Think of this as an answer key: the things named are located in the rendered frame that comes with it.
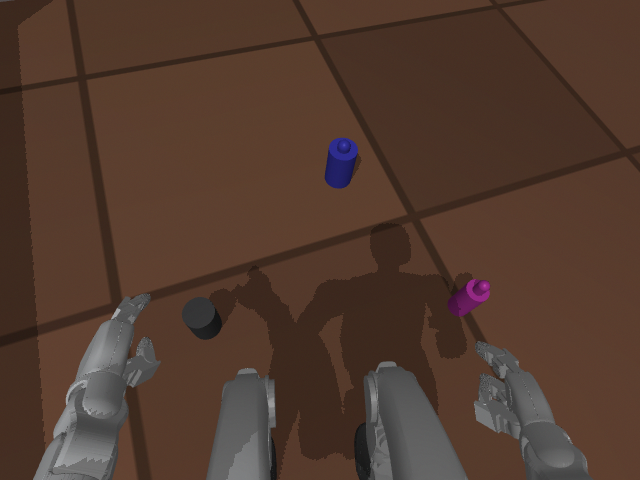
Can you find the right robot arm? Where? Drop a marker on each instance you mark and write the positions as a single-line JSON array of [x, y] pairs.
[[548, 454]]

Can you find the left robot hand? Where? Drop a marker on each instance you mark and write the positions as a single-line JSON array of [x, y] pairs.
[[109, 348]]

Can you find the left robot arm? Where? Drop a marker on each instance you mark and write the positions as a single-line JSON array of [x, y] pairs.
[[85, 445]]

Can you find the right robot hand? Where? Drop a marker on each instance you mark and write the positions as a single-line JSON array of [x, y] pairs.
[[520, 400]]

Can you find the right robot foot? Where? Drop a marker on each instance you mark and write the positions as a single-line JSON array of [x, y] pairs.
[[362, 458]]

